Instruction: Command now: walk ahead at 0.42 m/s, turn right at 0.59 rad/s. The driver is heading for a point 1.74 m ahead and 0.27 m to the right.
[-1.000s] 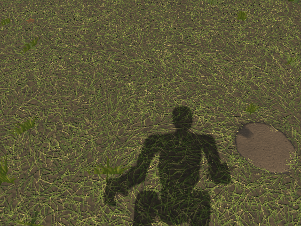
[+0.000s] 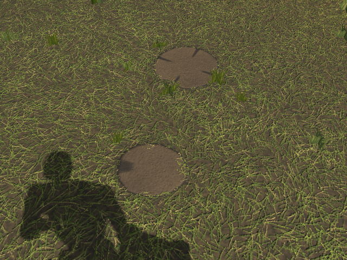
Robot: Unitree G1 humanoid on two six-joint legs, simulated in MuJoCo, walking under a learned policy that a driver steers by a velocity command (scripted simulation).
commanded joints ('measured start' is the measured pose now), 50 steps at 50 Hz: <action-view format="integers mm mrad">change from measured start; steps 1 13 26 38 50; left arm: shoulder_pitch -160 106 243 100 -147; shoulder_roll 37 126 141 108 9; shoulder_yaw -4 28 30 6 -30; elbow -134 -94 33 -19 -74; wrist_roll -2 23 -1 13 8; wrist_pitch -22 -56 -61 -70 -84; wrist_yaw -18 0 37 30 1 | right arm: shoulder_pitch -37 -126 -413 -89 37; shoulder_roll -207 -170 -96 -100 -178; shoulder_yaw -50 -13 21 4 -10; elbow -61 -165 -227 -138 -46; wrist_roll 15 -5 1 -14 20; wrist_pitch -12 -74 -55 -34 -21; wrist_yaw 6 20 60 42 27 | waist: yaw -14 92 164 47 -12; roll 152 -29 -37 92 95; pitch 86 -71 57 -9 51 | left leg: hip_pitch -34 -715 -568 -64 -104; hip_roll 241 99 -1 220 151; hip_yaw -82 -199 -149 -496 -199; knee -108 917 272 -27 -98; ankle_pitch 123 -14 416 37 328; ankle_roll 167 35 3 259 222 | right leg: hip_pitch -20 608 525 -52 68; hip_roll -2 -130 -81 -1 17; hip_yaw -53 404 232 80 -23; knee -113 -589 -598 341 -261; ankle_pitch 4 -16 123 -180 252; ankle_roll -27 -321 -252 -67 -29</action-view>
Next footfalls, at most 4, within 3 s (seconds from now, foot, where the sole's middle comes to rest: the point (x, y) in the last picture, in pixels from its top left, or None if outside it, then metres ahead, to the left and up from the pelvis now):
0.14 right None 0.20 -0.16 -0.78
0.64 left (175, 242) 0.55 -0.04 -0.78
1.14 right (245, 190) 0.76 -0.36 -0.78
1.66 left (202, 129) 1.12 -0.22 -0.78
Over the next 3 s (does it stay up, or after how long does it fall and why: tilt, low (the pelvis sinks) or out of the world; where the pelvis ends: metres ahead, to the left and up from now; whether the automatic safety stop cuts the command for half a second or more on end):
stays up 1.61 -0.37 0.00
